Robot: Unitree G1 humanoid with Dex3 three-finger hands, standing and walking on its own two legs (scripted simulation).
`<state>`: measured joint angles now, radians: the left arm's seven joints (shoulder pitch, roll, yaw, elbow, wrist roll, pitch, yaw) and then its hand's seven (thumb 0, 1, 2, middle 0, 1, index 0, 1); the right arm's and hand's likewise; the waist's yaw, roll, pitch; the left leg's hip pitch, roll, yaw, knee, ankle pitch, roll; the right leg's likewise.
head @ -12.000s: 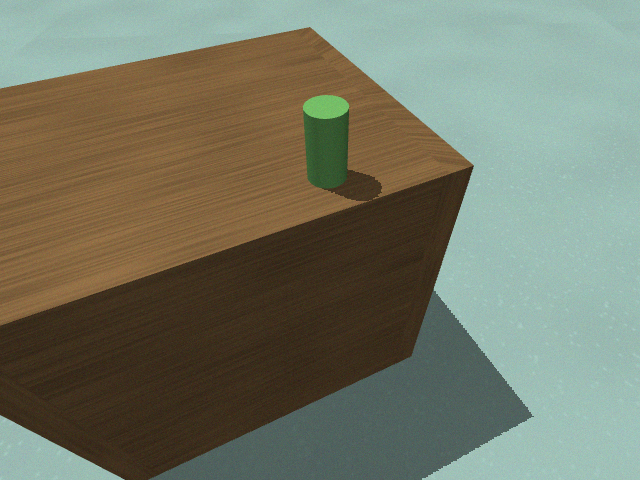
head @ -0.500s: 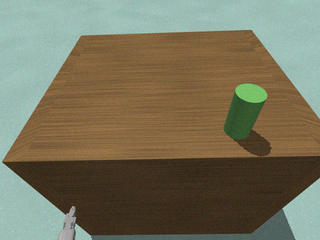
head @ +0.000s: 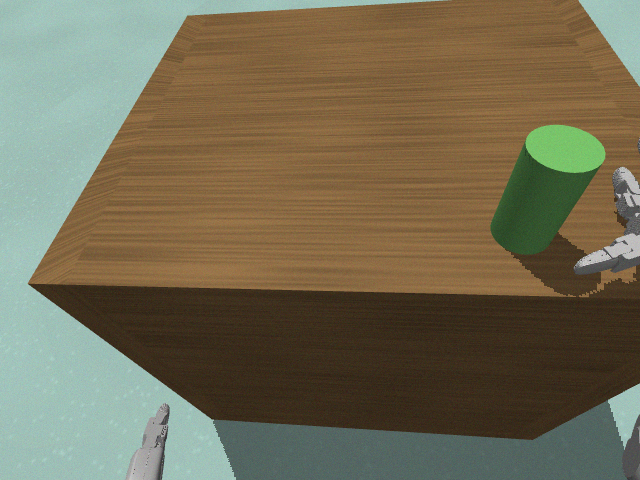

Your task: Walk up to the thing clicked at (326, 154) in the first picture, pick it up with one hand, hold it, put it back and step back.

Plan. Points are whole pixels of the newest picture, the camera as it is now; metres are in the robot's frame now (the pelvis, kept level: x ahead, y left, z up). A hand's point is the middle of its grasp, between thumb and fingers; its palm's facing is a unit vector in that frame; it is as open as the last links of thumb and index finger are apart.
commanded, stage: close in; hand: right
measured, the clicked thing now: (539, 194) +0.43 -0.21 +0.12
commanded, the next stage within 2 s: rest palm in 0.34 s
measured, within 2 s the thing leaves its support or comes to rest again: leaves its support in 1.82 s
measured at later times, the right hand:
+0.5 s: hand (551, 207) +0.42 -0.22 +0.11, palm faces +0.14 +0.99 +0.03, open 17.6 cm
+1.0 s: hand (537, 193) +0.43 -0.21 +0.12, palm faces +0.17 +0.99 +0.04, open 15.1 cm
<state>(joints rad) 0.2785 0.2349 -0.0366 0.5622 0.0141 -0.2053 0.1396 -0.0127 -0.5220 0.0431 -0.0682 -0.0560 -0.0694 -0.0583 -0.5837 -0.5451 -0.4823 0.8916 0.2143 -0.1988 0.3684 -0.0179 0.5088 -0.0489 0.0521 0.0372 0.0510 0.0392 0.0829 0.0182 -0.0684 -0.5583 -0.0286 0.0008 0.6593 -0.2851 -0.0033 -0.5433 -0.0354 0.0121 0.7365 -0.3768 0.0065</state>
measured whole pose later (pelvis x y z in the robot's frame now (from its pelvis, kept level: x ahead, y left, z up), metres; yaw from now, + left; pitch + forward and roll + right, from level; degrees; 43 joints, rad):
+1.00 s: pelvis -0.01 +0.00 +0.00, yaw +0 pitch +9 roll +1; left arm 0.34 0.24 0.06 0.38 -0.02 -0.13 0.05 -0.01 -0.54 0.06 -0.06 -0.05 -0.05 -0.06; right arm -0.67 -0.36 -0.32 0.84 0.15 -0.14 0.09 -0.02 0.53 -0.13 0.50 0.30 0.51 0.31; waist 0.08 0.01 -0.10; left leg -0.57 -0.01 -0.01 0.73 -0.31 -0.01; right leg -0.53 -0.01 0.00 0.76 -0.38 0.00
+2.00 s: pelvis +0.00 +0.00 +0.00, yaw -1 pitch +4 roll +0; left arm 0.32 0.23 0.04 0.40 -0.03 -0.13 0.09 -0.01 -0.55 0.07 -0.07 -0.05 -0.06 -0.06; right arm -0.53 -0.32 -0.29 0.60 0.17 0.02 0.05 -0.01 0.47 -1.02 0.72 1.05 0.74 1.06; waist 0.05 -0.02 -0.07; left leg -0.44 0.00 -0.01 0.67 -0.30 -0.01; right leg -0.40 -0.01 0.00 0.69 -0.36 0.00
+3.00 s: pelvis +0.00 +0.00 +0.02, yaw -1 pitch +0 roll +0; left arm 0.29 0.24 0.07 0.57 -0.03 -0.16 0.09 -0.01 -0.52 0.05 -0.05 -0.05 -0.05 -0.05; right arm -0.54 -0.35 -0.28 0.26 0.20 0.38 0.07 -0.01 0.49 -1.05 0.71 1.07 0.73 1.08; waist 0.00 -0.07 -0.07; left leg -0.29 0.01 0.00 0.56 -0.26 -0.01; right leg -0.25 0.00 0.01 0.57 -0.31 0.00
